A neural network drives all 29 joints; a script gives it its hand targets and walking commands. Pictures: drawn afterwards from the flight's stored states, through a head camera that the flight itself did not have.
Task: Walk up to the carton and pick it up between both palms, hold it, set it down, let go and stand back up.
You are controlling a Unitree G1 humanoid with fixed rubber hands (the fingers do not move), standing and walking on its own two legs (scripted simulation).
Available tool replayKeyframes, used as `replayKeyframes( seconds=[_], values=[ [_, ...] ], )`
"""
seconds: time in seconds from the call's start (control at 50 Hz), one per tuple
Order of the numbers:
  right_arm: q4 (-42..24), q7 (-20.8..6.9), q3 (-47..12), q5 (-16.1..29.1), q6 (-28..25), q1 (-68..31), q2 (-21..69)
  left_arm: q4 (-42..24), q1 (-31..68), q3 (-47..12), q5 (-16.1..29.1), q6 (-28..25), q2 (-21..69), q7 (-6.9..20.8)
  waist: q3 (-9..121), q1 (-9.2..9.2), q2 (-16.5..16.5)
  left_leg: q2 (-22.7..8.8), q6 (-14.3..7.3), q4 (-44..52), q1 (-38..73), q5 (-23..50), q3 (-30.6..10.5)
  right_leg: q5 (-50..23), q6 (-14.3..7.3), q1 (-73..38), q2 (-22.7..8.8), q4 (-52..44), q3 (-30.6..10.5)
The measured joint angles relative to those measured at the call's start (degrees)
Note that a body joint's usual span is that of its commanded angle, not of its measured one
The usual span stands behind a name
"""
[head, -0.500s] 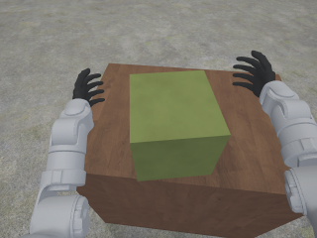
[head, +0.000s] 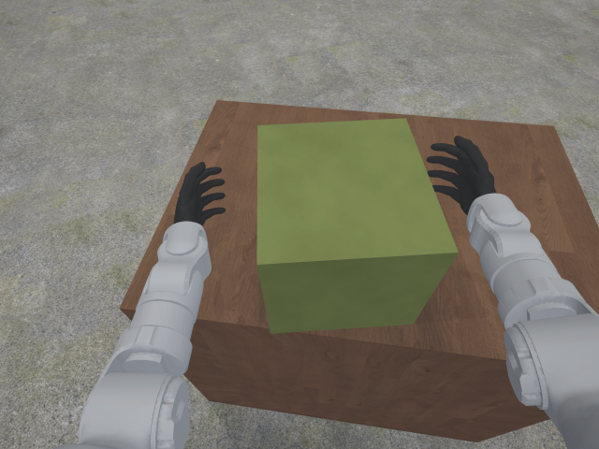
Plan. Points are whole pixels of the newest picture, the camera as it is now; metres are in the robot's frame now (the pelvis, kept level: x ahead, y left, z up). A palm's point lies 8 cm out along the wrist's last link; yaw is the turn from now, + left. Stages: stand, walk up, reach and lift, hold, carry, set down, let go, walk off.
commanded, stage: reach and lift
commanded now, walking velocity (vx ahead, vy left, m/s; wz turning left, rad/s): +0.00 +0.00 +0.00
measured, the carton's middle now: (337, 227) +0.43 +0.03 +0.02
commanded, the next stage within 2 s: none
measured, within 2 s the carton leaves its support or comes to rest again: neither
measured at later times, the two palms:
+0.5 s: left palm (212, 221) +0.38 +0.20 +0.06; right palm (460, 192) +0.46 -0.14 +0.09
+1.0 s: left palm (224, 219) +0.39 +0.19 +0.06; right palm (449, 194) +0.46 -0.12 +0.09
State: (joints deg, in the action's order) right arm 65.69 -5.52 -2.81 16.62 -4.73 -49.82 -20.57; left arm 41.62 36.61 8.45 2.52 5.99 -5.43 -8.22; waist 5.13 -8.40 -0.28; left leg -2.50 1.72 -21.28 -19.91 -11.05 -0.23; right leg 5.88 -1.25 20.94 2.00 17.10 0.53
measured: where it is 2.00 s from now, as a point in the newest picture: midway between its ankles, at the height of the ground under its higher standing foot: outside the picture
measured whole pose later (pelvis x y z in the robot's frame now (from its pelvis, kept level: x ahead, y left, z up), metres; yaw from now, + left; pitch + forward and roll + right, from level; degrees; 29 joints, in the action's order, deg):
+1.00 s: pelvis +0.00 -0.01 +0.00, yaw -1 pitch +13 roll -1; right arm 70.7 0.8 6.3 5.2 -8.0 -54.2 -11.4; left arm 55.0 43.2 20.0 -7.7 -6.7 2.2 -10.1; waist 7.3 -8.0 -0.9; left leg -3.2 2.2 -21.5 -23.8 -10.6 0.8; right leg 5.6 -1.8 25.3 2.6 18.0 -0.1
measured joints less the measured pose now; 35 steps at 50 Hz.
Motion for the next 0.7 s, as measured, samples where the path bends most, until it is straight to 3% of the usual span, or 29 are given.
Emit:
replayKeyframes(
  seconds=[0.16, 0.42, 0.7],
  values=[
    [6.73, 1.83, -1.78, 0.64, -5.02, -2.74, 1.42, 10.21, 3.39, -1.01, 1.09, -8.84, 0.73, -0.62, 2.41, -0.83, 0.18, -0.33, 0.04, -2.10, -4.57, -0.55, 0.19, -0.02, -0.02, 4.21, 0.30, 1.15, -0.14],
    [9.41, 3.15, -4.35, 3.11, -5.83, -4.85, 1.52, 14.60, 5.03, 0.08, 1.17, -12.59, 1.63, -0.38, 3.95, -0.85, -0.02, -0.89, 0.51, -2.88, -6.18, -0.96, 0.25, 0.51, -0.48, 5.96, 0.83, 2.19, -0.11],
    [7.17, 5.93, 1.80, -4.45, -4.51, -5.27, 6.82, 14.97, 6.60, 6.38, -4.86, -13.48, 5.97, -2.07, 3.49, -0.06, -0.21, -0.93, 0.71, -1.98, -6.01, -0.32, 0.49, 0.41, -0.72, 6.24, 0.86, 2.26, -0.23]
  ],
)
